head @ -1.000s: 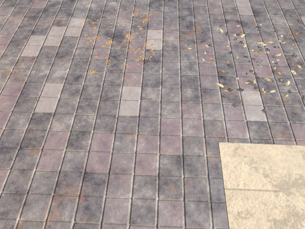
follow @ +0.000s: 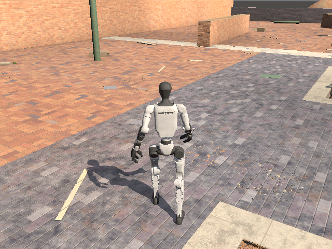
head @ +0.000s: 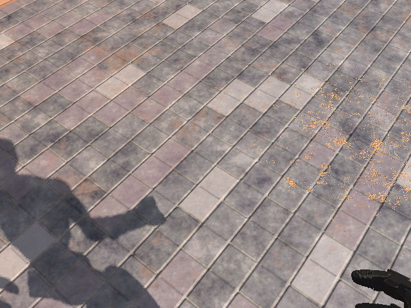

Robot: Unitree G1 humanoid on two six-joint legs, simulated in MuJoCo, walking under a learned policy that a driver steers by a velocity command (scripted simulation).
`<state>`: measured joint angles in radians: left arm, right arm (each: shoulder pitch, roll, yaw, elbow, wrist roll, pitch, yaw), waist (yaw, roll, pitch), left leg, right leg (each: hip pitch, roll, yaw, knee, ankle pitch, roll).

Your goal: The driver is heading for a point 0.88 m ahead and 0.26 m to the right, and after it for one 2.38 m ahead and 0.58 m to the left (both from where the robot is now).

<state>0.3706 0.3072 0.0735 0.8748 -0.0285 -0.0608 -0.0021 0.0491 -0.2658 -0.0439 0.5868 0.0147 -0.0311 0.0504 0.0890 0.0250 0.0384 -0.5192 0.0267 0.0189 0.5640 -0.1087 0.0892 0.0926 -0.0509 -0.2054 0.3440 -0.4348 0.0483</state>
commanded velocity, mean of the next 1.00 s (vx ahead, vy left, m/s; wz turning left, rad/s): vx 0.50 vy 0.00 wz -0.34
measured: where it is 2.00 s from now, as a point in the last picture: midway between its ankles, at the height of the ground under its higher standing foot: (298, 203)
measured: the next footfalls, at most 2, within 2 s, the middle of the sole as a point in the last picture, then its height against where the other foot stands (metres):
right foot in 0.56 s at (273, 306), level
left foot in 1.02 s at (241, 211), level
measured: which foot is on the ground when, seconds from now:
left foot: down 0.00-0.56, up 0.58-1.00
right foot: down 0.00-0.00, up 0.02-0.54, down 0.56-1.00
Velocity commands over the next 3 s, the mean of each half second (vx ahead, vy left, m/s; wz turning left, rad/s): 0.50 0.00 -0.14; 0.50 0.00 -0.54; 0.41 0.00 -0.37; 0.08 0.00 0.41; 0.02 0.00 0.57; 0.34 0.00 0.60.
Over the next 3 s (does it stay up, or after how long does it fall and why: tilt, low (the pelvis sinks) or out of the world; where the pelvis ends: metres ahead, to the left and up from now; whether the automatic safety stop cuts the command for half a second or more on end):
stays up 0.97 -0.14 0.02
